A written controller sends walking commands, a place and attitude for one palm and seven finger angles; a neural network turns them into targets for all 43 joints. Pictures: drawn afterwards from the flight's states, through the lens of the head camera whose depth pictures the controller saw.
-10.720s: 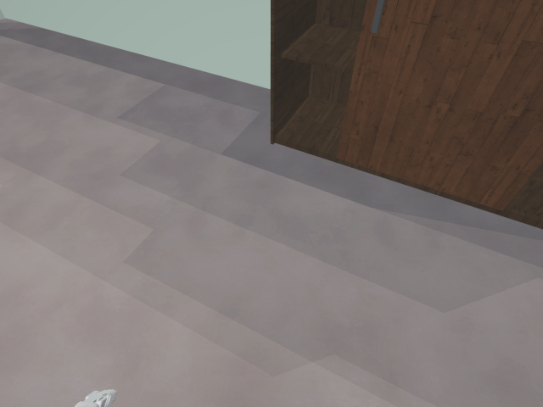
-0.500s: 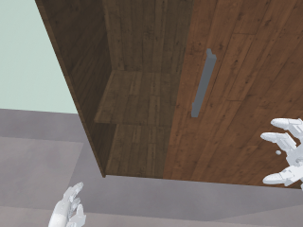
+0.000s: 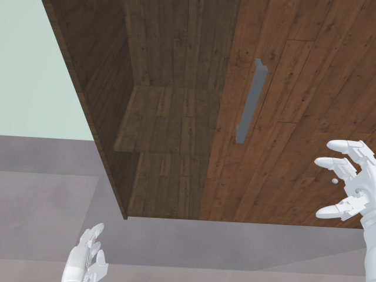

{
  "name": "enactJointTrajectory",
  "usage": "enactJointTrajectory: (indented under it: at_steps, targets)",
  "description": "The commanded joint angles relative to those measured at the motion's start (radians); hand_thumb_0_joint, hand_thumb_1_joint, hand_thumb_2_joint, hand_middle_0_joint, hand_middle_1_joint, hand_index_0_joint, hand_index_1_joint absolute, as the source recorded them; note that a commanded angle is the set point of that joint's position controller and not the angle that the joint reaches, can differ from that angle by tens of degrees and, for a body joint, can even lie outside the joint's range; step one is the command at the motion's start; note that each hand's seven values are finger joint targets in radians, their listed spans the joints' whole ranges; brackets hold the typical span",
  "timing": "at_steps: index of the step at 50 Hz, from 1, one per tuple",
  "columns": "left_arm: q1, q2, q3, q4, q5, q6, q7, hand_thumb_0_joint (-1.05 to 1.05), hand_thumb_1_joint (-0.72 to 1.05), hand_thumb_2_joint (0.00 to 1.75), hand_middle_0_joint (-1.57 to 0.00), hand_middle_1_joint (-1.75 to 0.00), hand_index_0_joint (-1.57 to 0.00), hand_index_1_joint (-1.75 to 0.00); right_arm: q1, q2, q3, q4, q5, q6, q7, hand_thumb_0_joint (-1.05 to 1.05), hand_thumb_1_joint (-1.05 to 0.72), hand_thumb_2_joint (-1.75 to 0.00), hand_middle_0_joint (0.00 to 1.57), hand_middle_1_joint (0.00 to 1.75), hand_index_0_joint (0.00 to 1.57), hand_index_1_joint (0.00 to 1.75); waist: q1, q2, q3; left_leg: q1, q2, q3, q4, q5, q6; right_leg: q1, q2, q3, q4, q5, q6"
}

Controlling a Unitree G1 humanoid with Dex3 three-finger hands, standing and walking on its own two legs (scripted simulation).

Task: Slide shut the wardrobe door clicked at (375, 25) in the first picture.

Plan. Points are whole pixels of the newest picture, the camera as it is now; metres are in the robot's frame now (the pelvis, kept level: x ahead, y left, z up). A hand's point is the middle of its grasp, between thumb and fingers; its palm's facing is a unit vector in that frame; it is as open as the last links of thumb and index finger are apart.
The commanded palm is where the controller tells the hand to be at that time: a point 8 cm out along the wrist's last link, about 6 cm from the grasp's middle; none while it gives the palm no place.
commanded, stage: move the hooked fingers beside the handle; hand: right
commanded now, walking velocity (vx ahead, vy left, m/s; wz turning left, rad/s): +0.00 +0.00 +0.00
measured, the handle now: (248, 104) +0.53 -0.14 +0.10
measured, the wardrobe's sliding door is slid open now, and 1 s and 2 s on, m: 0.39 0.39 0.39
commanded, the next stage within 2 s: none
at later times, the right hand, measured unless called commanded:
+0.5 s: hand (312, 156) +0.35 -0.24 +0.12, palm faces +0.05 +1.00 -0.02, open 14.0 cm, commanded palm +0.33 -0.30 +0.12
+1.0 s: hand (291, 133) +0.42 -0.22 +0.11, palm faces +0.03 +1.00 +0.00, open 14.0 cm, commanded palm +0.40 -0.27 +0.11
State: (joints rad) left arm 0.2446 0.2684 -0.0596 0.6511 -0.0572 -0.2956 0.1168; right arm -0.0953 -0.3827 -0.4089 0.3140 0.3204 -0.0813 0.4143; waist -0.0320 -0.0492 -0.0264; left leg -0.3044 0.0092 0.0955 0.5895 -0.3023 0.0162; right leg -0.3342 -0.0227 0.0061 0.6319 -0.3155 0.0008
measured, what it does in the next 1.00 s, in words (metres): stands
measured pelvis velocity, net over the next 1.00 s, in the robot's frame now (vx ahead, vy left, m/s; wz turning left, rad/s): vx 0.00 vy -0.02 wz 0.03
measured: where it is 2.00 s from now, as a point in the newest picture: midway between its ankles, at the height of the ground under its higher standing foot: outside the picture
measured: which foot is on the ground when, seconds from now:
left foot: down 0.00-1.00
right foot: down 0.00-1.00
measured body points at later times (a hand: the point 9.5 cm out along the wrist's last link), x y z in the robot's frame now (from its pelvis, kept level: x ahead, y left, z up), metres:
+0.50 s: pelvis +0.01 +0.00 +0.00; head +0.02 +0.00 +0.45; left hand +0.14 +0.25 -0.09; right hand +0.34 -0.30 +0.12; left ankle +0.01 +0.11 -0.73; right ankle +0.01 -0.12 -0.73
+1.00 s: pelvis +0.00 -0.02 +0.00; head +0.04 -0.01 +0.44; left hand +0.09 +0.25 -0.11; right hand +0.41 -0.28 +0.12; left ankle +0.01 +0.11 -0.73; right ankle +0.01 -0.12 -0.73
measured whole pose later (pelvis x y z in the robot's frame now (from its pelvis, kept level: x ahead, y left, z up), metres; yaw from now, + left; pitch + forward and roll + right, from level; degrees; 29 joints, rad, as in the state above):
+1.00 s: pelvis +0.00 -0.02 +0.00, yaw +2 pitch +6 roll +1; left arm 0.33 0.26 -0.04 0.67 -0.04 -0.14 0.06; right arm -0.55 -0.39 -0.35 0.78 0.20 -0.20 0.27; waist 0.06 -0.02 -0.05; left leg -0.43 0.01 0.06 0.62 -0.30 0.00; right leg -0.45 -0.02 -0.03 0.67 -0.33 -0.02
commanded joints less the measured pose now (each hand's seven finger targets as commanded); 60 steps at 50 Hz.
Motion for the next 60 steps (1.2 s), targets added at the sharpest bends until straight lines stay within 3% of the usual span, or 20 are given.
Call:
enactJointTrajectory:
  at_steps: [1,5,7,9,12,15,17,21,25,27,29,32,34,37,45,49,53,55,58,60]
  targets:
    - [-0.074,0.123,0.05,-0.143,-0.005,-0.051,0.016,0.0,0.9,0.9,-0.2,-0.3,-0.2,-0.3,-0.388,-0.26,-0.046,-0.192,0.003,-0.076,-0.016,0.0,0.5,-0.3,0.3,1.2,0.3,1.2,0.036,-0.033,-0.189,0.015,-0.01,-0.06,-0.101,0.126,-0.004,0.09,0.03,0.016,-0.1,0.123,-0.031]
    - [-0.064,0.123,0.05,-0.15,0.001,-0.037,0.005,0.0,0.9,0.9,-0.2,-0.3,-0.2,-0.3,-0.344,-0.29,-0.089,-0.124,-0.004,-0.076,-0.032,0.0,0.5,-0.3,0.3,1.2,0.3,1.2,0.013,0.012,-0.212,0.06,-0.009,-0.055,-0.083,0.198,-0.002,0.059,0.028,0.014,-0.099,0.177,-0.029]
    - [-0.064,0.121,0.052,-0.152,-0.001,-0.031,0.002,0.0,0.9,0.9,-0.2,-0.3,-0.2,-0.3,-0.362,-0.286,-0.087,-0.122,-0.005,-0.077,-0.033,0.0,0.5,-0.3,0.3,1.2,0.3,1.2,0.014,-0.025,-0.218,0.058,-0.008,-0.057,-0.078,0.228,-0.001,0.068,0.03,0.004,-0.095,0.199,-0.028]
    - [-0.057,0.122,0.053,-0.158,0.002,-0.025,-0.005,0.0,0.9,0.9,-0.2,-0.3,-0.2,-0.3,-0.345,-0.277,-0.084,-0.108,-0.005,-0.076,-0.038,0.0,0.5,-0.3,0.3,1.2,0.3,1.2,0.009,0.006,-0.222,0.071,-0.01,-0.056,-0.073,0.253,-0.002,0.056,0.028,0.001,-0.09,0.218,-0.029]
    - [-0.047,0.122,0.059,-0.163,0.0,-0.018,-0.012,0.0,0.9,0.9,-0.2,-0.3,-0.2,-0.3,-0.345,-0.281,-0.094,-0.112,-0.008,-0.081,-0.046,0.0,0.5,-0.3,0.3,1.2,0.3,1.2,0.009,-0.008,-0.236,0.067,-0.011,-0.055,-0.066,0.278,-0.002,0.061,0.029,-0.003,-0.09,0.234,-0.028]
    - [-0.037,0.123,0.06,-0.153,-0.002,-0.008,-0.012,0.0,0.9,0.9,-0.2,-0.3,-0.2,-0.3,-0.421,-0.247,-0.044,-0.11,-0.016,-0.088,-0.055,0.0,0.5,-0.3,0.3,1.2,0.3,1.2,0.035,-0.026,-0.202,0.025,-0.015,-0.053,-0.072,0.241,-0.001,0.061,0.027,0.001,-0.092,0.205,-0.027]
    - [-0.026,0.128,0.064,-0.149,0.0,-0.004,-0.011,0.0,0.9,0.9,-0.2,-0.3,-0.2,-0.3,-0.44,-0.258,-0.051,-0.101,-0.019,-0.092,-0.062,0.0,0.5,-0.3,0.3,1.2,0.3,1.2,0.038,0.002,-0.225,0.028,-0.015,-0.053,-0.071,0.241,-0.003,0.066,0.026,0.004,-0.09,0.205,-0.029]
    - [-0.011,0.127,0.065,-0.137,0.002,0.009,-0.012,0.0,0.9,0.9,-0.2,-0.3,-0.2,-0.3,-0.5,-0.262,-0.041,-0.09,-0.032,-0.106,-0.071,0.0,0.5,-0.3,0.3,1.2,0.3,1.2,0.046,-0.031,-0.252,0.034,-0.015,-0.056,-0.063,0.266,0.0,0.078,0.028,0.003,-0.086,0.228,-0.028]
    - [0.005,0.131,0.068,-0.125,0.005,0.028,-0.014,0.0,0.9,0.9,-0.2,-0.3,-0.2,-0.3,-0.525,-0.286,-0.062,-0.028,-0.037,-0.115,-0.076,0.0,0.5,-0.3,0.3,1.2,0.3,1.2,0.049,-0.007,-0.257,0.038,-0.016,-0.059,-0.062,0.274,-0.002,0.064,0.028,0.001,-0.081,0.229,-0.029]
    - [0.002,0.127,0.066,-0.127,0.001,0.034,-0.016,0.0,0.9,0.9,-0.2,-0.3,-0.2,-0.3,-0.559,-0.243,-0.014,-0.005,-0.042,-0.118,-0.073,0.0,0.5,-0.3,0.3,1.2,0.3,1.2,0.059,-0.025,-0.237,0.012,-0.018,-0.055,-0.063,0.252,0.001,0.066,0.028,0.004,-0.085,0.214,-0.027]
    - [0.015,0.134,0.07,-0.124,0.004,0.042,-0.019,0.0,0.9,0.9,-0.2,-0.3,-0.2,-0.3,-0.563,-0.265,-0.033,0.028,-0.046,-0.12,-0.08,0.0,0.5,-0.3,0.3,1.2,0.3,1.2,0.051,0.008,-0.247,0.023,-0.02,-0.055,-0.061,0.259,0.003,0.058,0.024,0.005,-0.079,0.223,-0.03]
    - [0.021,0.133,0.072,-0.125,0.003,0.053,-0.022,0.0,0.9,0.9,-0.2,-0.3,-0.2,-0.3,-0.619,-0.248,-0.01,0.054,-0.054,-0.125,-0.087,0.0,0.5,-0.3,0.3,1.2,0.3,1.2,0.061,-0.015,-0.264,0.004,-0.02,-0.054,-0.056,0.244,0.003,0.066,0.025,0.008,-0.079,0.212,-0.026]
    - [0.032,0.139,0.07,-0.117,0.006,0.066,-0.024,0.0,0.9,0.9,-0.2,-0.3,-0.2,-0.3,-0.63,-0.289,-0.041,0.087,-0.061,-0.132,-0.099,0.0,0.5,-0.3,0.3,1.2,0.3,1.2,0.055,-0.006,-0.255,0.011,-0.02,-0.055,-0.055,0.245,0.005,0.044,0.025,0.008,-0.076,0.214,-0.026]
    - [0.039,0.137,0.07,-0.116,0.004,0.079,-0.027,0.0,0.9,0.9,-0.2,-0.3,-0.2,-0.3,-0.71,-0.255,0.003,0.139,-0.075,-0.139,-0.108,0.0,0.5,-0.3,0.3,1.2,0.3,1.2,0.076,-0.007,-0.241,-0.024,-0.022,-0.054,-0.05,0.219,0.004,0.037,0.023,0.012,-0.076,0.189,-0.024]
    - [0.079,0.141,0.074,-0.101,0.011,0.112,-0.038,0.0,0.9,0.9,-0.2,-0.3,-0.2,-0.3,-0.837,-0.245,0.034,0.211,-0.104,-0.184,-0.14,0.0,0.5,-0.3,0.3,1.2,0.3,1.2,0.091,-0.035,-0.296,-0.041,-0.023,-0.054,-0.032,0.231,0.007,0.049,0.019,0.019,-0.06,0.216,-0.02]
    - [0.102,0.149,0.078,-0.09,0.016,0.132,-0.043,0.0,0.9,0.9,-0.2,-0.3,-0.2,-0.3,-0.862,-0.296,-0.009,0.291,-0.117,-0.194,-0.162,0.0,0.5,-0.3,0.3,1.2,0.3,1.2,0.084,0.014,-0.301,-0.028,-0.025,-0.056,-0.026,0.236,0.007,0.015,0.018,0.016,-0.054,0.213,-0.024]
    - [0.116,0.146,0.082,-0.09,0.016,0.145,-0.053,0.0,0.9,0.9,-0.2,-0.3,-0.2,-0.3,-0.926,-0.254,0.035,0.296,-0.133,-0.217,-0.176,0.0,0.5,-0.3,0.3,1.2,0.3,1.2,0.097,-0.054,-0.334,-0.068,-0.027,-0.054,-0.013,0.239,0.01,0.057,0.014,0.022,-0.046,0.243,-0.016]
    - [0.128,0.15,0.085,-0.082,0.017,0.154,-0.056,0.0,0.9,0.9,-0.2,-0.3,-0.2,-0.3,-0.962,-0.242,0.046,0.329,-0.134,-0.223,-0.184,0.0,0.5,-0.3,0.3,1.2,0.3,1.2,0.113,0.008,-0.327,-0.07,-0.031,-0.052,-0.014,0.248,0.006,0.041,0.01,0.023,-0.041,0.245,-0.021]
    - [0.144,0.152,0.086,-0.075,0.02,0.165,-0.058,0.0,0.9,0.9,-0.2,-0.3,-0.2,-0.3,-0.992,-0.265,0.025,0.383,-0.145,-0.227,-0.196,0.0,0.5,-0.3,0.3,1.2,0.3,1.2,0.109,-0.022,-0.328,-0.081,-0.029,-0.057,-0.007,0.243,0.007,0.022,0.014,0.017,-0.035,0.23,-0.02]
    - [0.16,0.155,0.087,-0.065,0.023,0.176,-0.06,0.0,0.9,0.9,-0.2,-0.3,-0.2,-0.3,-1.039,-0.292,0.013,0.421,-0.162,-0.235,-0.206,0.0,0.5,-0.3,0.3,1.2,0.3,1.2,0.121,0.006,-0.34,-0.075,-0.028,-0.06,-0.003,0.248,0.004,0.002,0.015,0.014,-0.027,0.225,-0.025]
